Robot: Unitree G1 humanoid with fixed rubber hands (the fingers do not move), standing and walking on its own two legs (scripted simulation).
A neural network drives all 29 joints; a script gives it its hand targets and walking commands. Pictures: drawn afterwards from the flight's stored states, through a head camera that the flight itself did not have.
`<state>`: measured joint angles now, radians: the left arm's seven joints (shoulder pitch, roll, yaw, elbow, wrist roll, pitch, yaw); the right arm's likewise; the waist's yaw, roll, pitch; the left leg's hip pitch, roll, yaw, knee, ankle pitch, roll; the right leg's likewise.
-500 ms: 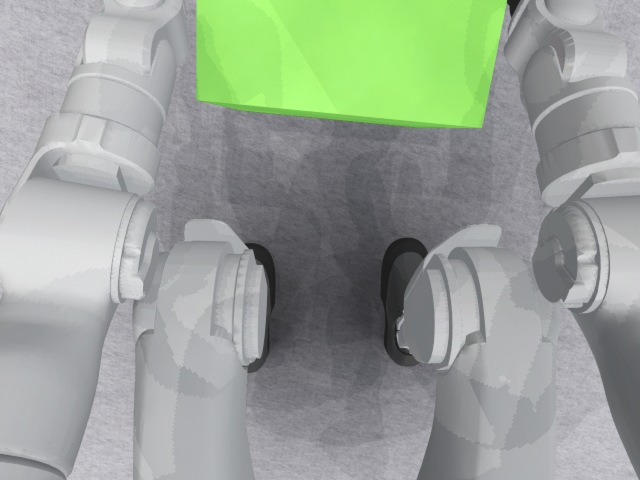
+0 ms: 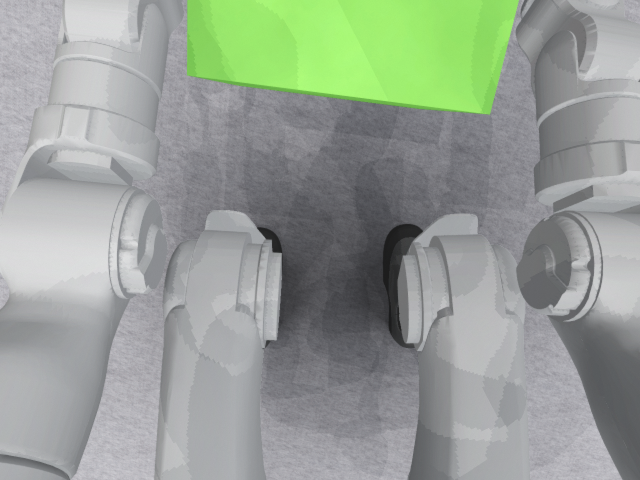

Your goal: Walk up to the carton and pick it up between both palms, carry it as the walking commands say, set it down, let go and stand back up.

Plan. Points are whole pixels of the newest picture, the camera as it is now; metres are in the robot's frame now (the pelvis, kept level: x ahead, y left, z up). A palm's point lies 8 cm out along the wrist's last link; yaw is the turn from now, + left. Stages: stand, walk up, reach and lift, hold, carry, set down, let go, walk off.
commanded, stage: reach and lift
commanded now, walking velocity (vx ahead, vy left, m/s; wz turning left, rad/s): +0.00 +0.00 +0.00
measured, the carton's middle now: out of the picture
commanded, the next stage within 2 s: none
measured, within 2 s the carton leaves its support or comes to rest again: neither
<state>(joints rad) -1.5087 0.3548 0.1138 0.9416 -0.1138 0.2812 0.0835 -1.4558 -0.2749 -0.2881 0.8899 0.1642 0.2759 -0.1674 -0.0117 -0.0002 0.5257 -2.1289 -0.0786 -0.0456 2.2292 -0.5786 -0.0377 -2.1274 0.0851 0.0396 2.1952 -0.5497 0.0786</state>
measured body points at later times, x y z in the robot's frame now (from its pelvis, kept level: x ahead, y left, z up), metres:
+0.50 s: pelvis +0.00 +0.00 +0.04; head +0.36 +0.01 +0.29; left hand +0.57 +0.16 -0.09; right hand +0.55 -0.17 -0.10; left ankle +0.12 +0.12 -0.34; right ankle +0.13 -0.13 -0.34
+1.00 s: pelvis -0.02 -0.01 +0.08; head +0.33 +0.00 +0.35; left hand +0.55 +0.16 -0.03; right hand +0.54 -0.18 -0.03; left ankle +0.12 +0.12 -0.34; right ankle +0.13 -0.13 -0.34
